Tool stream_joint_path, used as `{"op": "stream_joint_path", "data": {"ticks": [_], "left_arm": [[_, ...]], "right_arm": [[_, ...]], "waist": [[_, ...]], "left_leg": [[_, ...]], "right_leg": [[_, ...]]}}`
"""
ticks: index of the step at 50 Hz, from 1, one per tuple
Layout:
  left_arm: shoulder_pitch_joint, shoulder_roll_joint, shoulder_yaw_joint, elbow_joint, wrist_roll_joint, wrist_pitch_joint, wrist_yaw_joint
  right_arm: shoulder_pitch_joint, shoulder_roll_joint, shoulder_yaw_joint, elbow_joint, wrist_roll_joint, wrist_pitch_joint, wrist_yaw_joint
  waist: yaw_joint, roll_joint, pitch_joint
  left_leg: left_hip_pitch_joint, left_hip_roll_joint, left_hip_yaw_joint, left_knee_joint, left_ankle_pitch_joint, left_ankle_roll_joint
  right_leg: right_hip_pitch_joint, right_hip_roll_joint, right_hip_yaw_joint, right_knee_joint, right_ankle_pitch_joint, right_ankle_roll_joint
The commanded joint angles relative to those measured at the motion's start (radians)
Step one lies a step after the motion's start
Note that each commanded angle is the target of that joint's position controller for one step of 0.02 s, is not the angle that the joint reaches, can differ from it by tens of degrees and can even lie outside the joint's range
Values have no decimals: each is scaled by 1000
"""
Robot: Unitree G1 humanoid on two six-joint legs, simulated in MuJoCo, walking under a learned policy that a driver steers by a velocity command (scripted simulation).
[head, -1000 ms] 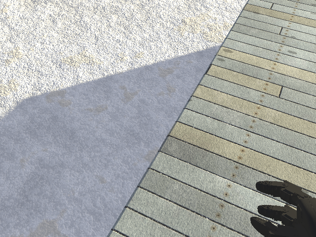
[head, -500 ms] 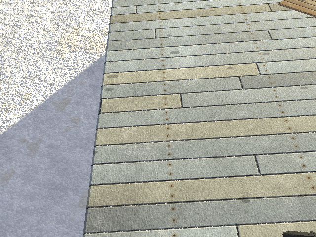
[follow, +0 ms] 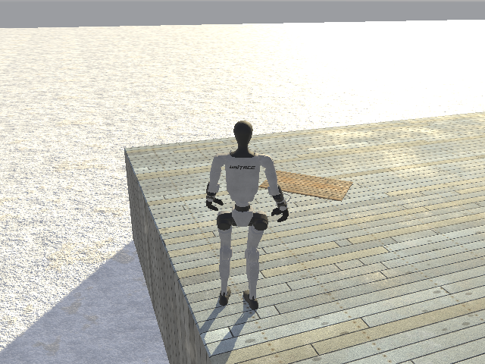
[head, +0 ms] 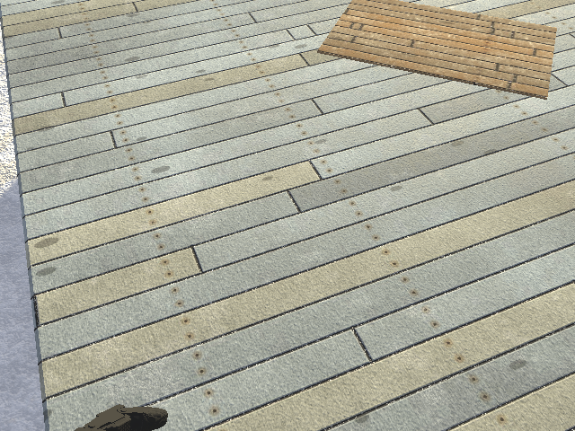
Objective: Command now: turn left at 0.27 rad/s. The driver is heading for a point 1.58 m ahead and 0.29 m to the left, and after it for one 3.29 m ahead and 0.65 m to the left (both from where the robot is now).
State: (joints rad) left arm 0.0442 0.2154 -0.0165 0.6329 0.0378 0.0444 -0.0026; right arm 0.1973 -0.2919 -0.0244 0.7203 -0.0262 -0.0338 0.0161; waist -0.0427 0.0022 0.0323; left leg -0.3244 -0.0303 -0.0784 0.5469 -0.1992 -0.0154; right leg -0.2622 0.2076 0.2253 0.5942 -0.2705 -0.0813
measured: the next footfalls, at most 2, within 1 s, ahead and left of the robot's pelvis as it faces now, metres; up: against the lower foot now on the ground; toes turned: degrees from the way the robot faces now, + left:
left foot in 0.56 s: +0.05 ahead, +0.17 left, +0.00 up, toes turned +25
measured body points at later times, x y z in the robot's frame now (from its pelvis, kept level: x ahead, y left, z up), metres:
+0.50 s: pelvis +0.03 +0.02 +0.00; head +0.07 +0.04 +0.45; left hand +0.04 +0.33 -0.11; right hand +0.32 -0.13 -0.07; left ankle +0.02 +0.15 -0.70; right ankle +0.02 -0.08 -0.73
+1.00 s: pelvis +0.05 +0.01 +0.00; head +0.09 -0.01 +0.45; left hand +0.17 +0.31 -0.09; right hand +0.26 -0.23 -0.10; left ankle +0.02 +0.15 -0.73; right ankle +0.06 -0.10 -0.72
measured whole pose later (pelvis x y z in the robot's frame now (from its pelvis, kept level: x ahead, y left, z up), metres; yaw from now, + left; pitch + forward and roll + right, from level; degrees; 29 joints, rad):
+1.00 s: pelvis +0.05 +0.01 +0.00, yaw +5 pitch +2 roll +2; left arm 0.16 0.30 0.06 0.69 -0.02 0.10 0.00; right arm 0.09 -0.28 -0.06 0.66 0.01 0.03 0.01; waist 0.01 0.01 0.03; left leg -0.24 0.15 0.31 0.56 -0.31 -0.05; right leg -0.39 -0.10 -0.08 0.74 -0.35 0.03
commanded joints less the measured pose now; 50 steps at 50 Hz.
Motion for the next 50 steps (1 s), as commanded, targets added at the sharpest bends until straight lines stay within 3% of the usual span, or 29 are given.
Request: {"op": "stream_joint_path", "data": {"ticks": [1, 4, 6, 8, 9, 10, 11, 12, 13, 15, 19, 22, 24, 26, 27, 28, 29, 30, 31, 32, 34, 36, 38, 40, 42, 44, 46, 48, 50], "left_arm": [[80, 187, 50, 6, -9, -14, 14], [16, 155, 51, -12, -10, 2, 29], [22, 138, 54, 0, -21, -4, 32], [66, 124, 55, 22, -28, -9, 36], [102, 135, 62, 33, -31, -8, 36], [113, 158, 70, 40, -25, -3, 36], [82, 194, 78, 36, -10, -1, 38], [37, 177, 73, 0, 4, -7, 47], [36, 155, 67, -16, -2, -12, 55], [-9, 137, 62, -19, -39, -16, 62], [82, 199, 78, 10, -34, -6, 74], [121, 244, 93, 29, -36, -7, 57], [139, 253, 95, 46, -48, -10, 42], [121, 234, 84, 65, -69, -16, 33], [134, 193, 66, 90, -74, -29, 24], [140, 118, 32, 94, -41, -58, 4], [207, 53, 0, 106, -18, -77, -25], [137, 131, 22, 122, -47, -70, -32], [84, 175, 37, 99, -69, -63, -31], [73, 182, 43, 112, -64, -52, -19], [93, 220, 65, 116, -56, -14, 3], [165, 211, 92, 124, -73, 23, 19], [170, 193, 104, 113, -76, 36, 43], [161, 164, 103, 93, -66, 43, 56], [129, 120, 85, 63, -55, 40, 45], [79, 104, 71, 24, -50, 32, 20], [69, 134, 79, -4, -54, 40, 2], [92, 159, 90, -20, -59, 54, -6], [172, 172, 108, 3, -47, 51, -2]], "right_arm": [[-135, -174, -32, -125, 4, -11, 2], [-55, -211, -49, -125, 35, 6, -9], [-32, -207, -54, -137, 35, 14, -29], [-46, -190, -57, -168, 48, 29, -46], [-69, -167, -56, -195, 50, 38, -51], [-93, -149, -51, -218, 50, 48, -52], [-66, -128, -51, -236, 57, 52, -45], [-11, -175, -70, -208, 42, 43, -38], [-8, -196, -81, -194, 48, 43, -31], [12, -140, -63, -181, 46, 65, -23], [-80, -53, -21, -244, 67, 60, 6], [-105, -46, -14, -263, 62, 58, 8], [-109, -52, -17, -267, 63, 63, 4], [-61, -38, -20, -245, 59, 65, -2], [-28, -36, -19, -230, 52, 66, -8], [46, -72, -24, -219, 39, 70, -27], [26, -65, -7, -209, -8, 68, -31], [2, -1, 3, -207, -13, 61, -21], [-80, -56, -13, -216, -5, 58, -20], [-99, -109, -37, -216, 4, 61, -29], [-59, -145, -54, -206, 9, 62, -35], [-72, -99, -43, -207, 2, 56, -41], [-161, -59, -34, -211, -4, 43, -48], [-193, -45, -32, -199, -10, 36, -49], [-193, -43, -37, -185, -5, 33, -47], [-165, -82, -53, -159, -3, 37, -40], [-139, -127, -72, -135, 4, 41, -24], [-142, -143, -85, -122, 41, 43, -6], [-126, -126, -87, -102, 58, 55, 2]], "waist": [[92, 142, -5], [60, 151, -65], [58, 165, -94], [73, 145, -134], [79, 102, -162], [79, -6, -132], [45, -219, -114], [38, -174, -113], [44, -101, -119], [25, -30, -76], [82, -48, -97], [95, -75, -131], [96, -96, -132], [49, -99, -134], [17, -79, -141], [-3, 0, -235], [49, 185, -342], [10, 116, -299], [30, 114, -178], [24, 100, -147], [-4, 141, -99], [18, 120, -80], [53, 120, -50], [69, 104, -56], [57, 94, -89], [32, 95, -115], [24, 122, -128], [43, 158, -130], [80, 101, -134]], "left_leg": [[-34, 197, -329, -231, 117, 161], [39, 197, -418, -197, 82, 163], [60, 185, -442, -180, 80, 150], [20, 153, -432, -131, 103, 124], [-53, 122, -396, -84, 66, 95], [-194, 43, -294, 28, -88, 48], [-313, -78, -74, 221, -292, -21], [-379, -26, -33, 475, -384, -65], [-403, 18, -22, 620, -366, -81], [-450, 87, 0, 692, -258, -104], [-374, 99, 94, 511, -135, -98], [-226, 69, 146, 350, -142, -60], [-147, 27, 172, 241, -178, -31], [1, -11, 172, 0, -85, 22], [180, 7, 129, -185, 99, 60], [498, 150, -37, -179, 456, 97], [515, 412, -227, -86, 675, 265], [403, 392, -205, -97, 563, 300], [325, 339, -144, -109, 460, 260], [307, 317, -108, -127, 374, 234], [239, 387, -128, -195, 337, 269], [137, 444, -89, -250, 308, 304], [63, 398, 18, -280, 154, 251], [67, 363, 103, -267, 170, 225], [120, 350, 170, -233, 217, 217], [159, 366, 204, -214, 273, 218], [191, 406, 209, -191, 341, 214], [225, 433, 208, -160, 318, 179], [177, 393, 266, -33, 232, 90]], "right_leg": [[52, -104, -42, -28, -62, 44], [17, -92, -104, 8, -80, 50], [4, -96, -120, -7, -92, 56], [78, -126, -112, -62, -40, 49], [166, -171, -82, -103, 7, 20], [243, -268, 2, -194, 95, -33], [256, -441, 157, -266, 307, -141], [250, -559, 202, -246, 486, -223], [238, -573, 166, -241, 526, -242], [221, -477, 17, -215, 528, -199], [235, -430, -154, -180, 638, -182], [187, -457, -203, -147, 708, -178], [166, -469, -194, -124, 704, -175], [134, -454, -185, -71, 653, -143], [47, -427, -206, -42, 581, -92], [-131, -372, -239, 43, 358, -1], [-185, -345, -238, 69, -197, 76], [-139, -351, -182, 54, -301, 105], [-175, -320, -213, 55, -223, 111], [-207, -295, -240, 87, -177, 113], [-271, -273, -244, 330, -307, 141], [-314, -277, -198, 667, -371, 181], [-329, -304, -176, 729, -263, 194], [-334, -308, -198, 684, -163, 207], [-305, -323, -223, 530, -128, 205], [-241, -327, -263, 370, -144, 180], [-200, -319, -303, 280, -135, 152], [-161, -315, -321, 169, -133, 114], [-18, -256, -357, -37, 41, 61]]}}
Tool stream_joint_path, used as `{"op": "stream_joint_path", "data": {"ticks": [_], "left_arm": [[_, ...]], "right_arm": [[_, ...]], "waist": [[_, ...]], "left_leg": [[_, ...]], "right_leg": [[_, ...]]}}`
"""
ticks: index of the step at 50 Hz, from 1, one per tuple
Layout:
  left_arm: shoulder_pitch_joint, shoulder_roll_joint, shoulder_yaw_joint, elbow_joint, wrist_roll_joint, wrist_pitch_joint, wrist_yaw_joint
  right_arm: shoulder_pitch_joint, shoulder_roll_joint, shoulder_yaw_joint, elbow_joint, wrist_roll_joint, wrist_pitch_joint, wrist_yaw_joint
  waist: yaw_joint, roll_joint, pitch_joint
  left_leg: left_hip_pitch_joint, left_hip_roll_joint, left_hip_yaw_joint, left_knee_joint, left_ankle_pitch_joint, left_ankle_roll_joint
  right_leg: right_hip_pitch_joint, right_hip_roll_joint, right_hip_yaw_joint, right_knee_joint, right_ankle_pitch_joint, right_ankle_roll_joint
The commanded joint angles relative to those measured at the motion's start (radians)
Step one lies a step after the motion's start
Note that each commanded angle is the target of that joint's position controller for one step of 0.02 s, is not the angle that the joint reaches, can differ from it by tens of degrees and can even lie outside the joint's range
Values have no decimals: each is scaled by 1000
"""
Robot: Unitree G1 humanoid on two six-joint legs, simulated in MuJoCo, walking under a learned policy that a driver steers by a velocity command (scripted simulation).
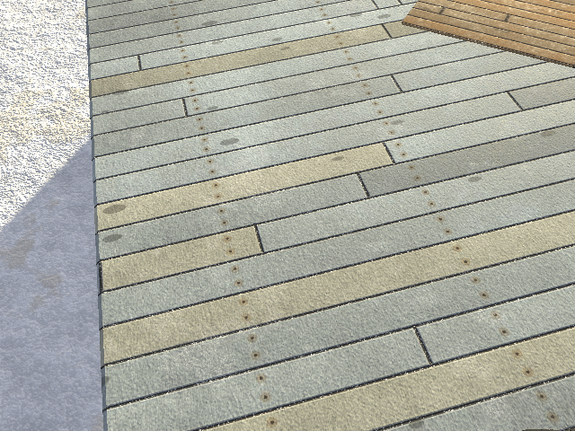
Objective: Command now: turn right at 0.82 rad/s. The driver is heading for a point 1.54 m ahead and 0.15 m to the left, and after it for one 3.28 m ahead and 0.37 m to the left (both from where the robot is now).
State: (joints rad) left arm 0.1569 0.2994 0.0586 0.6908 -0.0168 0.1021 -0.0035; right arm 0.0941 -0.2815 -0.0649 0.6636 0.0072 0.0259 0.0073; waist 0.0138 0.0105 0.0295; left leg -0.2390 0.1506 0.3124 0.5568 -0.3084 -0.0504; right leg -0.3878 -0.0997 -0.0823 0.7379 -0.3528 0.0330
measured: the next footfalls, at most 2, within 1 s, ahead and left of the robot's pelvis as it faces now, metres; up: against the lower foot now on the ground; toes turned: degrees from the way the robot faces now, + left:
right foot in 0.02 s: +0.04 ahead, -0.12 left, +0.00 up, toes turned -8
left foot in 0.60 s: +0.10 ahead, +0.07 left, +0.00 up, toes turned +15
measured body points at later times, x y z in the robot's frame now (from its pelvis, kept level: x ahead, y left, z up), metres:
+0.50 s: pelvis +0.05 -0.05 +0.00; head +0.09 -0.03 +0.45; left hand +0.20 +0.21 -0.11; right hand +0.20 -0.31 -0.10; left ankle +0.06 +0.06 -0.70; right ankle +0.00 -0.12 -0.73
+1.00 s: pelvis +0.30 +0.01 -0.01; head +0.33 +0.04 +0.44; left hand +0.45 +0.29 -0.09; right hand +0.40 -0.24 -0.11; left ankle +0.06 +0.06 -0.73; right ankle +0.58 -0.05 -0.68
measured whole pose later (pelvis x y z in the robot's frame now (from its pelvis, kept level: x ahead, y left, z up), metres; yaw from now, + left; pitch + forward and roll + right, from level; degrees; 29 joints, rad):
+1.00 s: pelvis +0.30 +0.01 -0.01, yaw +18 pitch +3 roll +0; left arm 0.04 0.27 0.01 0.68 -0.04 -0.10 -0.06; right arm 0.43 -0.26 -0.03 0.71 0.02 -0.08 0.00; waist -0.07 -0.04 0.02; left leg 0.24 -0.01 -0.04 0.12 -0.39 0.03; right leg -0.76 -0.06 -0.05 0.60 0.13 -0.03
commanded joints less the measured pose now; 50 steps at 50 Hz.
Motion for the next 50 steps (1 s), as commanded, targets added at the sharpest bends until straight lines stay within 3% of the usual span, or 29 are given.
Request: {"op": "stream_joint_path", "data": {"ticks": [1, 2, 3, 4, 5, 7, 8, 10, 11, 13, 15, 16, 18, 21, 24, 28, 30, 31, 32, 33, 34, 35, 36, 38, 41, 44, 47, 48, 50], "left_arm": [[159, 176, 70, -28, 12, -19, 15], [221, 309, 101, -36, 18, -30, 27], [206, 302, 95, -74, 54, -64, 11], [144, 272, 89, -85, 47, -84, 11], [88, 235, 79, -92, 25, -86, 26], [-38, 112, 28, -123, 11, -71, 47], [-60, 69, 4, -129, 22, -74, 51], [-83, -9, -31, -103, 43, -80, 50], [-71, -20, -38, -83, 52, -81, 46], [-28, 20, -30, -52, 70, -86, 36], [-18, 92, -8, -44, 72, -79, 35], [-5, 118, 3, -41, 64, -72, 36], [0, 128, 14, -42, 46, -58, 41], [-11, 116, 22, -58, 41, -53, 50], [-33, 113, 29, -76, 32, -49, 53], [30, 164, 53, -38, 5, -90, 39], [-25, 158, 54, -18, -12, -113, 23], [-75, 117, 41, -27, -9, -126, 21], [-207, 57, 25, -118, 14, -151, 20], [-293, 45, 11, -162, -2, -200, -5], [-292, 84, 15, -175, -32, -234, -36], [-231, 102, 12, -139, -14, -249, -45], [-176, 97, 13, -129, 1, -252, -49], [-101, 108, 21, -93, 8, -237, -48], [-135, 49, -12, -73, 32, -219, -42], [-246, 12, -38, -100, -3, -207, -31], [-332, 21, -41, -120, -24, -215, -51], [-325, 25, -37, -119, -32, -215, -61], [-253, 67, -21, -104, -38, -225, -76]], "right_arm": [[20, -102, -40, -29, 10, 1, 13], [-55, -34, -15, -98, -35, 5, 5], [-152, -60, -15, -132, -26, -2, -9], [-158, -85, -20, -127, -3, -9, -12], [-140, -76, -20, -113, 0, -17, -19], [-53, -105, -37, -59, -12, -12, -34], [-11, -96, -36, -46, -10, -6, -30], [64, -54, -24, -3, -8, 2, -19], [60, -29, -14, 7, -5, 4, -13], [13, -47, -13, -4, 0, 5, -3], [-31, -109, -28, -41, 15, 6, -3], [-35, -125, -31, -51, 19, 4, -3], [-30, -104, -26, -67, 20, 1, 2], [-1, -63, -15, -81, 16, -2, 15], [15, -46, -11, -98, 29, 0, 29], [6, -42, -7, -122, 50, 4, 51], [131, -76, -29, -77, 43, -5, 39], [326, -143, -63, -14, 48, -12, 22], [494, -305, -112, 6, 39, -35, 14], [481, -258, -86, -25, 27, -70, 20], [395, -206, -65, -39, 14, -89, 16], [395, -159, -46, -54, 22, -101, 17], [339, -130, -33, -64, 21, -94, 13], [271, -97, -11, -99, 16, -96, 9], [307, -95, -4, -80, 8, -103, -6], [328, -137, -10, -41, 1, -115, -17], [371, -135, -10, 7, 18, -122, -13], [360, -130, -5, 19, 11, -121, -11], [315, -189, -28, 11, 7, -117, -15]], "waist": [[47, -74, -138], [43, -359, -95], [96, -239, -221], [77, -161, -185], [45, -133, -142], [-15, -61, -144], [-36, -109, -151], [-55, -97, -164], [-44, -94, -147], [9, -112, -82], [38, -139, 0], [51, -137, 24], [56, -101, 44], [40, -66, -24], [30, -58, -80], [22, -59, -96], [-69, -51, -100], [-162, 0, -163], [-234, 227, -158], [-221, 143, -181], [-172, 114, -94], [-134, 31, -46], [-72, -43, -27], [-11, 24, 29], [-47, 11, 69], [-101, 129, 104], [-136, 98, 152], [-118, 94, 137], [-77, 134, 94]], "left_leg": [[-63, 112, -52, 183, 165, 37], [-483, -54, -41, 557, -367, -79], [-560, -123, -268, 729, -416, -96], [-602, -106, -306, 766, -342, -79], [-598, -92, -323, 739, -246, -60], [-509, -57, -338, 698, -91, -58], [-423, -59, -329, 685, -43, -62], [-277, -44, -323, 495, 29, -62], [-217, -45, -306, 390, 49, -55], [-166, -41, -300, 290, 59, -43], [-236, -61, -280, 263, -7, -28], [-294, -64, -272, 277, -52, -23], [-388, -52, -272, 298, -118, -17], [-409, -50, -265, 329, -157, -16], [-361, -74, -232, 279, -138, 3], [-178, -117, -180, 145, -156, 81], [66, -186, -139, -32, -97, 139], [351, -158, -242, -68, -103, 205], [600, 104, -856, -200, -289, 404], [697, 206, -1207, -350, -408, 493], [665, 230, -1130, -367, -363, 465], [569, 168, -932, -308, -140, 397], [496, 132, -874, -331, -195, 374], [279, 61, -767, -369, -140, 349], [173, -13, -566, -399, 134, 297], [61, -24, -452, -469, 204, 258], [182, 19, -379, -524, 239, 226], [264, 31, -350, -530, 304, 212], [337, 67, -278, -457, 610, 186]], "right_leg": [[288, 4, 98, -285, 452, -124], [479, -201, 500, -302, 850, -295], [447, -275, 657, -364, 690, -447], [436, -254, 560, -394, 555, -430], [397, -203, 478, -387, 481, -368], [319, -158, 340, -383, 481, -281], [265, -153, 292, -381, 582, -283], [226, -92, 164, -393, 507, -246], [207, -64, 118, -408, 427, -227], [164, -87, 118, -458, 268, -234], [170, -124, 157, -472, 174, -258], [198, -151, 181, -469, 172, -274], [259, -200, 213, -441, 252, -300], [343, -240, 188, -366, 562, -311], [382, -240, 119, -304, 747, -280], [291, -258, 99, -414, 50, -244], [182, -184, -17, -287, 105, -187], [6, -127, -110, -17, 265, -132], [-450, 86, -144, 403, -3, -20], [-699, 154, 171, 614, -182, -30], [-805, 99, 224, 667, -121, -54], [-741, 62, 213, 631, -60, -81], [-718, 51, 205, 548, 36, -81], [-558, 24, 183, 430, 135, -41], [-499, 27, 86, 302, 267, -11], [-356, 30, 26, 65, 466, 1], [-348, 24, 19, -130, 519, -42], [-357, 38, 11, -162, 526, -65], [-273, 68, 21, -181, 503, -100]]}}
Velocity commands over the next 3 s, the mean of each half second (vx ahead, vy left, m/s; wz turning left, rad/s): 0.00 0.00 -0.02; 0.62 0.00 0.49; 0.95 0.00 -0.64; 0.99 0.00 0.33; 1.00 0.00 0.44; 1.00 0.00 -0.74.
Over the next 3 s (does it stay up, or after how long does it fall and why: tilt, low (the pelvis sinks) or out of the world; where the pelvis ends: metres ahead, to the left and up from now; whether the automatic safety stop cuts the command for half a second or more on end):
stays up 1.99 0.27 -0.03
